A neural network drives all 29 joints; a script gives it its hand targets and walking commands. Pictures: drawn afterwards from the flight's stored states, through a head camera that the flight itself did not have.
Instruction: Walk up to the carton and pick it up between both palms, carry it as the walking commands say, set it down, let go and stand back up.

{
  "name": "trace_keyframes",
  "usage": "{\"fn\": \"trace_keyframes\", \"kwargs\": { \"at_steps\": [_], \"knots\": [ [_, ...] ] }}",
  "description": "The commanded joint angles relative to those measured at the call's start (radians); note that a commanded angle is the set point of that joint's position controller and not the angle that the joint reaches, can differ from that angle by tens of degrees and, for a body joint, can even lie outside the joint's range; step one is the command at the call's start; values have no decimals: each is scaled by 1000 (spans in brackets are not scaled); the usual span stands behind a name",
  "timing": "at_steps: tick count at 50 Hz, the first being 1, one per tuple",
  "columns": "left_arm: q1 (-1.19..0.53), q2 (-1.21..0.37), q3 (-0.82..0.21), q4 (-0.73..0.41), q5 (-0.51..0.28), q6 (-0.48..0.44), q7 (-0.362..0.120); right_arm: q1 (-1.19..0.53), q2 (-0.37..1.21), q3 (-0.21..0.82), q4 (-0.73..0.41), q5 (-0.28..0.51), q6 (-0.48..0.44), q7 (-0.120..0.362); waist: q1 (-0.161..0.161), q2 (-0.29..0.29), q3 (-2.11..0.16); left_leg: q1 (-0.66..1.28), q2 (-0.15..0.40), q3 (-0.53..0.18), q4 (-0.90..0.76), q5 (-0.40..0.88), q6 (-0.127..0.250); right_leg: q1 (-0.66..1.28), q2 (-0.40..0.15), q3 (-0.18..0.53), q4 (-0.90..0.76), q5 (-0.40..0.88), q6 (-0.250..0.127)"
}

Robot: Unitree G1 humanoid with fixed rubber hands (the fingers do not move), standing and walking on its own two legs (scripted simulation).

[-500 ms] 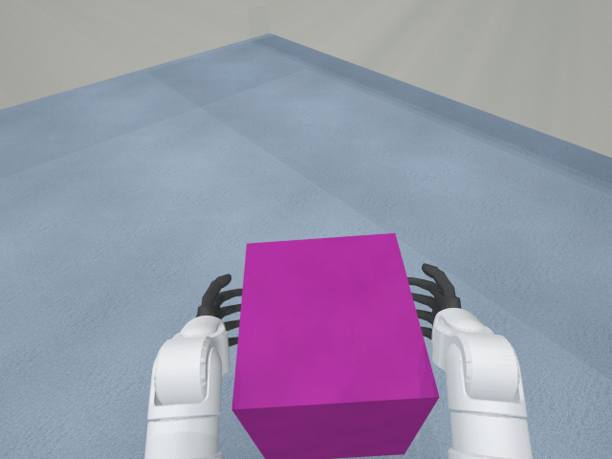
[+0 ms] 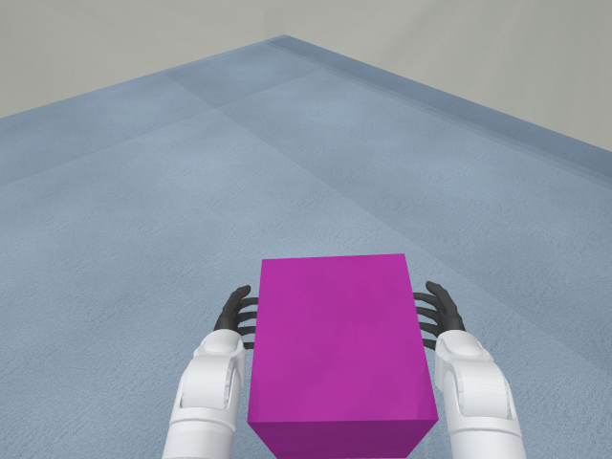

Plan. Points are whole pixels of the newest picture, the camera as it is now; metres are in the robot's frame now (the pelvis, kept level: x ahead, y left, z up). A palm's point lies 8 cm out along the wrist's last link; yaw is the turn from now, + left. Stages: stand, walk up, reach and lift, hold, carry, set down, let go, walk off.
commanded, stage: hold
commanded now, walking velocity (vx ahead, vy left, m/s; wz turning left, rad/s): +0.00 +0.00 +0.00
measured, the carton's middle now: (337, 362) +0.28 -0.04 -0.05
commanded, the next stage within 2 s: set down in 0.34 s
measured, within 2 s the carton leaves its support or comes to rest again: neither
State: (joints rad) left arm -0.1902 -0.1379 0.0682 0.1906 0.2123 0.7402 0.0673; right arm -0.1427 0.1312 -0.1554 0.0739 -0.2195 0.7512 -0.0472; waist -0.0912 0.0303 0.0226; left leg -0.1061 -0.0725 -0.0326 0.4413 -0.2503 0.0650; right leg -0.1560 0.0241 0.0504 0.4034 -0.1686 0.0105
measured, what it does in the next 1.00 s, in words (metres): stands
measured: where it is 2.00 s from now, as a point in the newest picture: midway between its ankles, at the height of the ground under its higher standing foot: outside the picture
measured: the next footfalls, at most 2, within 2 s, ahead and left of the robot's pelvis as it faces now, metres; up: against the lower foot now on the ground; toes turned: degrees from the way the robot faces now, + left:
none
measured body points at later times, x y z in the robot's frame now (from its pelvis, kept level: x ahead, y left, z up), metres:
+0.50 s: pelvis -0.01 -0.02 +0.00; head -0.05 -0.03 +0.45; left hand +0.30 +0.10 +0.03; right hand +0.29 -0.19 +0.04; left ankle +0.00 +0.08 -0.74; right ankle +0.04 -0.13 -0.74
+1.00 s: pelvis -0.01 -0.01 -0.01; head +0.03 -0.02 +0.43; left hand +0.32 +0.11 -0.04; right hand +0.30 -0.19 -0.04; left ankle +0.00 +0.08 -0.74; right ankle +0.04 -0.13 -0.74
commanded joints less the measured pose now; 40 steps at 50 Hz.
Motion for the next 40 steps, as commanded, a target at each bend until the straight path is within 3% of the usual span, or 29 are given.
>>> {"fn": "trace_keyframes", "kwargs": {
  "at_steps": [1,3,6,17,18,19,21,28,40],
  "knots": [
    [-539,-958,-532,-111,-241,-89,-233,-493,856,578,-49,257,-23,240,-4,-39,-291,14,56,-149,-98,285,-50,209,60,45,-18,228,-5],
    [-568,-945,-497,-70,-232,-86,-247,-503,883,550,6,241,-13,240,2,-37,-234,-47,43,-129,-122,148,-38,234,53,44,-33,180,-9],
    [-629,-935,-454,-26,-225,-89,-269,-540,932,520,72,230,-8,240,13,-36,-204,-88,30,-107,-127,49,-23,244,43,41,-49,119,-9],
    [-772,-927,-402,58,-228,-115,-337,-624,1059,475,191,211,-24,236,24,-66,-247,-92,8,-66,-108,10,-1,247,12,59,-85,76,6],
    [-666,-965,-334,96,-181,-97,-318,-605,1064,447,212,211,-18,257,76,-24,-255,-62,29,-99,-118,51,-7,245,8,63,-58,69,-22],
    [-694,-968,-368,66,-204,-98,-320,-586,1067,427,200,203,-21,261,22,-42,-263,-65,23,-97,-110,66,-10,257,8,66,-54,103,-21],
    [-725,-966,-351,90,-197,-107,-326,-598,1060,388,234,180,-28,261,8,-51,-247,-70,25,-95,-108,50,-12,231,10,64,-54,90,-18],
    [-744,-971,-283,173,-157,-160,-324,-637,1048,332,311,149,-88,267,25,-44,-247,-128,27,-94,-85,27,-13,213,16,58,-10,90,-22],
    [-726,-968,-194,324,-79,-295,-293,-661,991,263,410,82,-241,262,31,-27,-329,-237,18,-93,-11,104,-22,109,29,58,90,175,-25]
  ]
}}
